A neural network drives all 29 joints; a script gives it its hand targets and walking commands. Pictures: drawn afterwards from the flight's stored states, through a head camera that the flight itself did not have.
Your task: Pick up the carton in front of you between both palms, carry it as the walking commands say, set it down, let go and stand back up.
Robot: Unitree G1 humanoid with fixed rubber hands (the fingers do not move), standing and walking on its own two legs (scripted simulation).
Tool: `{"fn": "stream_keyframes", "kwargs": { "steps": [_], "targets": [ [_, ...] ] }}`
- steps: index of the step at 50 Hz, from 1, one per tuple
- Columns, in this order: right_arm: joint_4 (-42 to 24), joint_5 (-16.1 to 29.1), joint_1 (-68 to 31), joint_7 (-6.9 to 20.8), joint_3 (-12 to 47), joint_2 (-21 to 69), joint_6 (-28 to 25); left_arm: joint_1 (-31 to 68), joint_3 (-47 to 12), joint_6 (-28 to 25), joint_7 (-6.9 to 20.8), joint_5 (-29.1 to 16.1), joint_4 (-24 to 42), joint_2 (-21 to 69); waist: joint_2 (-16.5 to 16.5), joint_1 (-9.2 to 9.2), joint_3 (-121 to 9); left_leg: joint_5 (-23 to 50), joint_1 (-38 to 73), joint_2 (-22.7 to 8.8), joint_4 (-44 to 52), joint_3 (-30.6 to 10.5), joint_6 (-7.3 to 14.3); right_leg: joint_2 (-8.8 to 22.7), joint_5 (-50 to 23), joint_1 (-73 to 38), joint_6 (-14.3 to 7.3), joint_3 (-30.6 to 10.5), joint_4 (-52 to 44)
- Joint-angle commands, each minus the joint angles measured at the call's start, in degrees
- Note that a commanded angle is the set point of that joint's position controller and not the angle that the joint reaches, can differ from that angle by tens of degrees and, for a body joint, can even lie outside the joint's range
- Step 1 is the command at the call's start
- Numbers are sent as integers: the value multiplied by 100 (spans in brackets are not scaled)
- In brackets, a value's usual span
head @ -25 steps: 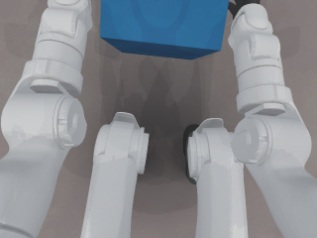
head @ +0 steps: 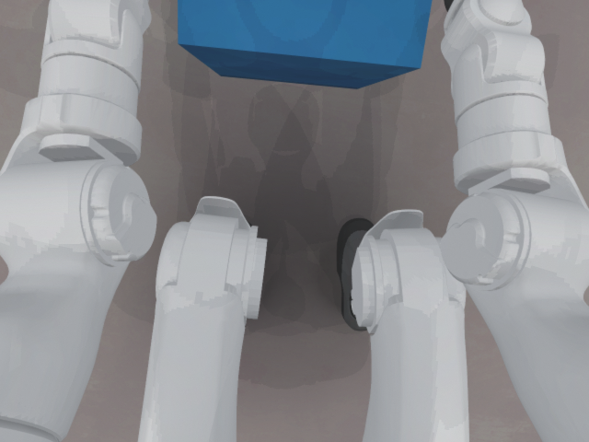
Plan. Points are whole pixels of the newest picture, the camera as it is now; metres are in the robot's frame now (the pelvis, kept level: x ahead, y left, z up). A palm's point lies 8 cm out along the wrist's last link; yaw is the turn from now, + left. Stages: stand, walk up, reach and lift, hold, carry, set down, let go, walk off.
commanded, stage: set down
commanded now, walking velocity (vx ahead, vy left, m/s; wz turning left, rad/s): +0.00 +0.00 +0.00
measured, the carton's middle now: out of the picture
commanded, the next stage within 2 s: let go in 1.42 s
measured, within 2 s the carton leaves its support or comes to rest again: neither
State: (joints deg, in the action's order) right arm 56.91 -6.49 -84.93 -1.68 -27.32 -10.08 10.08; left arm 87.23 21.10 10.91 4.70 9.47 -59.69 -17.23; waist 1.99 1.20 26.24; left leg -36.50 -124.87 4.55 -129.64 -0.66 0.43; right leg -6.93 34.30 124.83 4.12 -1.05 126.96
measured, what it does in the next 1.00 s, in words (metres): rises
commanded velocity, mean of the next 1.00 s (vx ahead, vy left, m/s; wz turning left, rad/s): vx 0.00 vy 0.00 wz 0.00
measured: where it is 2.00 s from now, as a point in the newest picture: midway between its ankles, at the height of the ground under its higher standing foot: (294, 293)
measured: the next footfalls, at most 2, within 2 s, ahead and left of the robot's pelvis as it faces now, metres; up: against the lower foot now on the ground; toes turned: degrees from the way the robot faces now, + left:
none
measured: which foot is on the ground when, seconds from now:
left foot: down 0.00-1.00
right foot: down 0.00-1.00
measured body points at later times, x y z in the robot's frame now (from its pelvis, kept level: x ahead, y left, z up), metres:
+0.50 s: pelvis +0.00 +0.00 +0.00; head +0.37 +0.03 +0.25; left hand +0.58 +0.23 -0.14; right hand +0.58 -0.15 -0.15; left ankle +0.10 +0.10 -0.33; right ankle +0.12 -0.12 -0.33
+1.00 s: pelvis +0.01 +0.00 +0.12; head +0.35 +0.03 +0.42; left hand +0.58 +0.24 +0.02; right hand +0.58 -0.15 +0.02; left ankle +0.10 +0.10 -0.33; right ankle +0.12 -0.12 -0.33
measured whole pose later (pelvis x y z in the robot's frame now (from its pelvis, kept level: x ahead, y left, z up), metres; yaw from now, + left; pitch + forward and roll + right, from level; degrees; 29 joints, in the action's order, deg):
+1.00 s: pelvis +0.01 +0.00 +0.12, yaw +0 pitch +45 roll -3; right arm 50.0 3.7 -75.8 -8.4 -16.6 -13.4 11.8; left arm 79.2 13.0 11.4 0.0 -3.1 -57.4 -24.6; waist 0.0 -0.2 4.2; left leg -30.0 -117.4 3.0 -102.5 -0.9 1.6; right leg -3.5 28.7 116.6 2.2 -0.7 100.1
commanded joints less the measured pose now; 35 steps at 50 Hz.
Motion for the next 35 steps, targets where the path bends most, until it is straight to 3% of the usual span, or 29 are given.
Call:
{"fn": "stream_keyframes", "kwargs": {
  "steps": [1,2,3,5,6,7,10,11,12,13,14,15,16,17,18,19,20,21,22,24,27,28,29,30,31,32,33,34,35],
  "targets": [
    [139,128,-1611,661,1176,2471,23,1372,-1135,124,756,-411,-377,2836,-319,-111,-4038,1215,1801,10,1324,-117,-31,-14,-1072,-2091,-348,347,-685],
    [173,61,-1445,547,984,2124,-6,1353,-894,16,603,-152,-528,1983,-154,231,-4123,1338,1876,7,1156,-7,17,-29,-959,-2047,-283,288,-714],
    [251,15,-1167,340,677,1208,-155,1095,-710,-61,361,-113,-587,1214,-259,-74,-4194,1282,2005,-135,1166,-132,-31,43,-1125,-2259,-273,299,-648],
    [294,24,-756,-242,216,-860,-359,972,-428,-361,-217,-90,-417,-1039,-418,-98,-4690,1350,2188,-201,1147,-1,-134,45,-1188,-2591,-230,291,-714],
    [419,178,-1075,-398,335,-1466,-471,1295,-436,-515,-491,-275,-139,-1851,-52,186,-4896,1601,2508,-246,1210,-74,-246,180,-1352,-2742,-177,360,-617],
    [190,761,-1411,-449,772,-932,-528,1759,-551,-651,-582,-397,-100,-1923,-318,335,-5363,2080,2617,-345,1043,-82,-174,73,-1770,-2715,-171,278,-514],
    [11,1516,-1617,-539,1380,-1278,-683,1791,-1057,-856,-709,-1224,-151,-1820,-487,209,-6195,2701,2849,-344,840,-152,-128,225,-2249,-2546,-215,179,-365],
    [-98,1528,-1794,-561,1465,-1472,-741,1977,-1346,-879,-698,-1674,-212,-1702,-199,-73,-6507,2925,3165,-407,886,-263,-123,306,-2356,-2584,-148,280,-391],
    [72,1526,-1570,-562,1379,-1512,-730,2235,-1667,-933,-646,-1868,236,-1679,-586,-461,-6635,2648,2846,-351,800,-186,-202,314,-2448,-2734,-207,280,-388],
    [-60,1638,-1691,-574,1703,-1180,-729,2094,-1714,-898,-612,-2030,-218,-1592,-141,-149,-6607,2919,3222,-348,946,-368,-70,375,-2377,-2569,-165,398,-270],
    [-5,1888,-1566,-522,1541,-1226,-702,2137,-2095,-886,-564,-2168,-82,-1561,-731,-443,-6917,3056,3658,-407,848,-390,-117,325,-2309,-2323,-253,376,-317],
    [-14,2002,-1570,-504,1834,-1339,-657,1848,-2081,-786,-530,-2266,-288,-1651,-732,-60,-7243,2974,4205,-392,865,-217,-158,335,-1999,-2308,-243,421,-455],
    [-392,1843,-1748,-571,1442,-1705,-632,2216,-2048,-740,-522,-2382,521,-1738,-1020,-438,-7567,2912,4036,-447,854,-211,-253,473,-2164,-2435,-329,446,-376],
    [-171,1852,-1932,-600,1724,-1447,-560,2365,-2042,-676,-559,-2478,92,-1974,-529,-401,-7489,2926,4192,-426,949,-315,-107,471,-2095,-2655,-237,497,-454],
    [-511,1789,-1737,-646,1547,-1596,-573,2174,-1996,-648,-549,-2441,463,-2055,-622,-431,-8038,3030,4521,-330,979,-179,-182,388,-2250,-2934,-285,480,-602],
    [-197,1861,-1644,-680,1798,-1504,-444,1797,-1733,-528,-601,-2187,-212,-2283,-585,2,-7689,2536,3940,-382,1156,-127,-163,463,-2101,-3267,-322,482,-496],
    [-262,1697,-1552,-707,1603,-1422,-383,1580,-1662,-471,-589,-2165,-270,-1904,-496,-167,-7464,2311,3528,-343,1214,8,-186,411,-2019,-3559,-299,387,-759],
    [-524,1787,-1339,-748,1622,-1390,-389,1483,-1593,-481,-598,-1992,-174,-2103,-560,-6,-7822,2237,3486,-334,1285,80,-181,358,-2019,-3693,-270,419,-760],
    [-973,1837,-1659,-781,1910,-1259,-414,1718,-1562,-504,-596,-2285,397,-2082,-199,254,-8809,2562,3763,-252,1260,179,-135,345,-2355,-4464,-298,341,-782],
    [-1157,1970,-1424,-843,1791,-1177,-365,1806,-1556,-561,-690,-2046,720,-2373,-369,85,-9479,3155,4029,-230,1284,157,-52,216,-3106,-4390,-197,377,-787],
    [-946,1416,-1243,-952,1344,-1245,-132,1406,-1573,-237,-643,-2044,81,-1959,-25,-303,-8491,2520,3613,-205,1667,42,14,242,-2282,-4080,-237,567,-1344],
    [-898,1334,-1196,-919,1175,-1231,-107,1476,-1529,-209,-597,-1925,325,-1845,-443,-176,-8371,2398,3646,-139,1763,77,-16,243,-2080,-3785,-278,476,-1371],
    [-844,1560,-1199,-901,1524,-974,-47,1545,-1271,-203,-611,-1848,278,-1901,-278,143,-8266,2035,3771,-150,2069,211,-9,205,-1546,-3743,-282,517,-1590],
    [-759,1205,-1165,-874,1054,-1176,-97,1540,-1353,-144,-661,-1790,255,-1721,-674,-494,-7787,1787,3116,-180,2193,124,-147,255,-1729,-3622,-414,457,-1589],
    [-792,1272,-999,-825,1179,-1057,10,1482,-1075,-183,-632,-1554,292,-1937,-703,-17,-7894,1786,3328,-201,2332,120,-65,267,-1646,-3213,-298,491,-1741],
    [-680,1248,-1116,-799,1072,-905,-20,1621,-1255,-196,-630,-1550,111,-1919,-710,-396,-7963,1814,3458,-211,2321,72,-38,167,-1667,-3260,-353,538,-1825],
    [-956,1191,-1030,-803,964,-1255,-9,1382,-1392,-158,-627,-1528,393,-1466,-1237,-110,-8212,2053,4005,-169,2400,118,-141,151,-1670,-3056,-393,491,-1888],
    [-442,1362,-911,-777,1428,-897,10,1362,-1105,-179,-616,-1503,351,-1519,-684,-8,-8014,2021,3846,-101,2586,230,-72,160,-1523,-3142,-336,512,-2081],
    [-823,1211,-782,-803,1169,-755,-34,1080,-1253,-184,-569,-1599,208,-1386,-677,-196,-8048,2045,3970,-112,2643,117,-69,183,-1473,-2971,-267,702,-2208]
  ]
}}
